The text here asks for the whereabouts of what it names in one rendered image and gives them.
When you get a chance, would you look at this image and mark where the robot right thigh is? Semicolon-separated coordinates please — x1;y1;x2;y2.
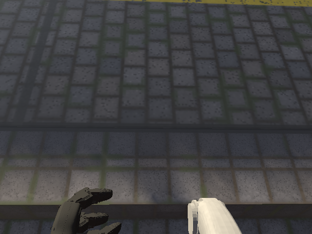
188;198;242;234

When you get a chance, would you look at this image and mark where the left robot hand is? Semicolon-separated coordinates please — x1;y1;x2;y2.
50;187;122;234

